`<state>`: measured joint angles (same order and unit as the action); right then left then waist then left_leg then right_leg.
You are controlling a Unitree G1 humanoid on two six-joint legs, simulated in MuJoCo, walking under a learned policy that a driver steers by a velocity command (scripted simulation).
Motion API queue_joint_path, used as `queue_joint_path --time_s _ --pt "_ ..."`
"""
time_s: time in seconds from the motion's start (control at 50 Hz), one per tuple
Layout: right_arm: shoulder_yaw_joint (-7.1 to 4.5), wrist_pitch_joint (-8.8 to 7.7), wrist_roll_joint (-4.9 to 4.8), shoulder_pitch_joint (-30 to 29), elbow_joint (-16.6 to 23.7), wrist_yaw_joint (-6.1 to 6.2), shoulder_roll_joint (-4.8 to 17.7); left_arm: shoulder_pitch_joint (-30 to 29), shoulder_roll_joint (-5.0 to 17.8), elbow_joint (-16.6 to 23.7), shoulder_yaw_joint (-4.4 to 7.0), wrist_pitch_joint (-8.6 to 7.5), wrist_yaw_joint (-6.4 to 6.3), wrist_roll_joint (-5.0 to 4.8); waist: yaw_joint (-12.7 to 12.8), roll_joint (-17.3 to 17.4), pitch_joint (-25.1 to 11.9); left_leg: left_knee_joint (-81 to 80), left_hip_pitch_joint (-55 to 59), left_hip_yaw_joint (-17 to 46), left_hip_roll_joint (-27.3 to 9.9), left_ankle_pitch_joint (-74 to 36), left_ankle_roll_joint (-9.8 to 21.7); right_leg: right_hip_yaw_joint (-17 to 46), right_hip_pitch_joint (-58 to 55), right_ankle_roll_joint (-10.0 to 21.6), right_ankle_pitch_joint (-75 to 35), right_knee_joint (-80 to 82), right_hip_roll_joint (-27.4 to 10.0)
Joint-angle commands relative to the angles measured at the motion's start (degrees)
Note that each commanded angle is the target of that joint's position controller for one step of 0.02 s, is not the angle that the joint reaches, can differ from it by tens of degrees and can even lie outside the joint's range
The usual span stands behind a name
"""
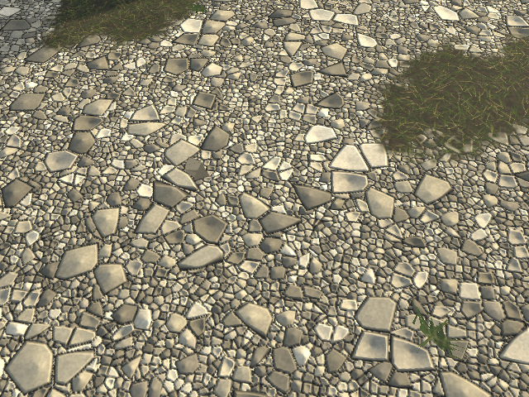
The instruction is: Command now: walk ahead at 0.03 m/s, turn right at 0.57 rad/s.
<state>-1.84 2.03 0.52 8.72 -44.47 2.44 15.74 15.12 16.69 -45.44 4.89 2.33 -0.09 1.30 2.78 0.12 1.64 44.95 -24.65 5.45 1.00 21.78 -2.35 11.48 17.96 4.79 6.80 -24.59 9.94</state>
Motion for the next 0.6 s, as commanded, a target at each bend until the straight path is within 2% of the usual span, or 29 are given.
queue_joint_path --time_s 0.02,0.06,0.08,0.1,0.12,0.14,0.16,0.18,0.2,0.22,0.24,0.28,0.32,0.36,0.44,0.48,0.52,0.54,0.56,0.58,0.6 --pt "-0.95 -1.63 -0.81 1.74 3.93 0.43 5.2 0.03 8.96 3.1 2.25 -0.14 0.14 0.08 -1.33 -7.88 -5.1 -7.0 2.49 -0.27 2.3 2.2 1.65 20.34 -7.94 6.83 -9.18 4.71 -15.93" --pt "-0.88 -2.31 -0.82 6.11 3.12 0.82 5.19 -2.42 8.63 3.49 2.15 0.13 0.22 -0.61 -4.25 -7.05 -4.74 -20.24 11.47 -0.74 2.57 -3.5 2.73 20.26 -4.43 3.79 -6.94 2.7 -13.48" --pt "-1.32 -2.73 -0.16 7.81 2.67 1.21 6.96 -2.87 7.16 3.86 1.67 0.07 -0.01 -1.18 -4.82 -4.08 -4.71 -28.44 17.27 2.18 -1.52 -6.92 3.72 17.41 -0.36 0.75 0.6 -0.62 -10.54" --pt "-1.84 -2.64 0.83 4.97 3.9 1.54 11.05 2.09 2.36 3.68 0.44 -0.15 -0.2 -1.26 -0.98 8.31 -5.64 -33.87 20.62 15.72 -15.31 -5.6 7.19 6.84 3.94 -2.71 16.7 -11.92 -3.85" --pt "-2.31 -2.17 1.5 1.34 5.39 0.95 13.74 0.85 5.9 3.93 1.34 -0.26 -0.83 -0.55 -1.56 12.18 -1.92 -33.16 14.83 25.84 -22.26 -18.57 13.78 -2.15 11.13 -3.95 26.23 -20.81 2.81" --pt "-1.66 -2.14 1.23 3.05 4.64 0.38 10.16 0.97 7.92 2.92 1.7 -0.24 -0.98 0.6 -1.51 6.76 -2.64 -30.57 12.78 23.12 -21.73 -26.33 16.44 -0.34 7.56 -4.5 25.37 -28.66 -0.86" --pt "-0.36 -2.43 0.5 0.58 4.66 -0.14 6.09 1.7 6.83 1.57 1.45 -0.09 -0.73 0.2 0.08 4.4 -2.05 -29.41 11.37 17.15 -17.63 -29.17 15.17 0.61 5.32 -4.76 21.86 -30.02 -1.72" --pt "0.43 -2.71 0.57 -1.42 4.68 -0.51 3.99 2.26 5.42 0.44 0.93 0.25 -0.59 -0.15 0.79 4.79 -1.9 -28.67 11.01 11.95 -13.52 -31.22 12.97 0.58 3.02 -5.46 18.87 -29.76 -2.07" --pt "0.89 -3.07 0.61 -1.7 4.21 -0.49 3.32 2.55 4.23 -0.36 0.36 0.62 -0.43 -0.13 0.88 7.59 -2.66 -28.24 12.29 9.59 -11.13 -33.3 11.71 -0.21 1.66 -6.05 17.35 -28.23 -2.66" --pt "1.12 -3.25 0.58 -0.88 3.36 -0.63 3.3 2.63 3.73 -1.04 -0.16 0.93 -0.37 -0.01 0.75 9.24 -2.88 -27.5 14.08 8.35 -9.4 -36.78 11.11 -2.57 0.82 -6.87 17.22 -24.97 -3.73" --pt "0.88 -3.17 0.39 0.62 2.38 -0.81 4.37 1.12 3.75 -1.14 -0.5 1.16 -0.51 0.02 0.11 9.97 -2.65 -26.51 16.23 8.49 -8.57 -39.29 10.83 -6.06 0.95 -7.65 17.52 -21.16 -5.08" --pt "-0.68 -2.6 0.06 5.5 0.79 -1.11 8.66 -3.4 4.51 -0.57 -0.7 1.21 -1.27 -0.7 -2.99 10.2 -2.57 -23.9 21.31 11.77 -8.91 -44.1 11.26 -8.84 2.75 -8.32 19.07 -17.04 -4.93" --pt "-1.96 -2.06 -0.09 9.02 -0.46 -1.3 11.1 -5.46 5.12 -0.27 -0.8 1.07 -1.79 -1.46 -4.35 10.49 -3.16 -22.72 25.51 15.72 -10.25 -46.2 12.26 -8.6 5.22 -7.97 19.97 -16.32 -4.94" --pt "-2.57 -1.76 -0.07 9.62 -0.92 -1.38 11.16 -6.49 5.32 -0.17 -0.94 0.72 -2.19 -1.86 -4.47 10.0 -3.89 -22.85 26.98 18.76 -10.87 -44.73 13.2 -8.03 6.08 -7.37 20.67 -16.4 -5.33" --pt "-3.55 -1.02 0.1 7.84 -1.3 -1.59 10.64 -7.38 4.6 0.36 -1.47 -0.14 -2.55 -1.93 -3.92 8.25 -4.82 -24.22 24.27 22.65 -10.6 -38.29 14.28 -7.13 3.58 -5.85 20.71 -14.68 -5.49" --pt "-4.02 -0.48 0.14 6.12 -1.31 -1.87 10.58 -6.16 4.34 0.32 -1.73 -0.62 -2.67 -1.92 -3.17 7.97 -5.15 -24.6 21.22 23.72 -9.84 -34.77 13.66 -7.08 0.03 -4.91 19.08 -10.91 -5.26" --pt "-4.31 0.26 -0.03 2.84 -0.88 -2.22 10.39 -2.62 3.83 -0.52 -1.94 -1.08 -2.93 -1.8 -0.86 7.35 -5.1 -23.7 15.58 22.97 -7.44 -28.97 11.2 -8.08 -7.47 -3.82 13.0 -1.12 -4.88" --pt "-4.29 0.56 -0.33 1.21 -0.4 -2.29 9.92 -0.28 4.34 -1.18 -1.79 -1.35 -3.25 -1.42 0.43 6.28 -4.77 -22.21 10.31 21.67 -5.14 -22.29 8.53 -7.75 -13.65 -3.2 7.54 6.57 -6.05" --pt "-3.71 0.49 -0.67 2.28 0.26 -2.33 7.46 -0.31 8.61 -1.0 -0.89 -1.55 -3.75 -0.39 -0.76 -0.94 -4.32 -15.97 2.19 17.06 -0.55 -9.35 5.06 0.78 -18.97 -1.09 10.21 12.19 -14.63" --pt "-3.03 0.27 -0.99 5.35 0.81 -1.95 4.32 -4.62 13.35 1.27 -0.23 -1.34 -3.83 -0.01 -2.72 -12.64 -3.39 -4.4 -5.97 4.55 8.68 6.81 2.86 15.27 -18.8 3.99 7.16 15.55 -28.94" --pt "-4.13 0.55 0.65 5.43 -0.31 -1.33 9.22 -5.7 12.8 1.39 -0.19 -1.06 -3.36 0.55 -2.54 -8.72 -1.46 7.84 -3.57 1.31 5.28 11.41 2.59 14.12 -8.91 9.24 1.28 13.37 -32.67"
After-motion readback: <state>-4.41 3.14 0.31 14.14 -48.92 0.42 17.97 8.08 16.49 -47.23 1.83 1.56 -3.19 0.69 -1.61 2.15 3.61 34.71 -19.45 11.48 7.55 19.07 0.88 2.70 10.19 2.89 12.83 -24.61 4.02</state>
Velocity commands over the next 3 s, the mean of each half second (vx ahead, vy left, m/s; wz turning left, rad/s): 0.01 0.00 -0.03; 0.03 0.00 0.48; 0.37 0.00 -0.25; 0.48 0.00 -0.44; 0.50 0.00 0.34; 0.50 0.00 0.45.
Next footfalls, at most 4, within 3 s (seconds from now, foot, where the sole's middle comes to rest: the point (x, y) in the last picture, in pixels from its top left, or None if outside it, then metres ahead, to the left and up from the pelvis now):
0.08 left None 0.06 0.12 -0.78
0.56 right None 0.02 -0.07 -0.78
1.02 left None -0.04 0.14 -0.78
1.54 right None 0.32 0.06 -0.78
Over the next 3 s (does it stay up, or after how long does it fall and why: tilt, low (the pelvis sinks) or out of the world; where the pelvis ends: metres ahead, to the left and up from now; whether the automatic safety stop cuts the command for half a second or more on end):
stays up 0.96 0.12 0.01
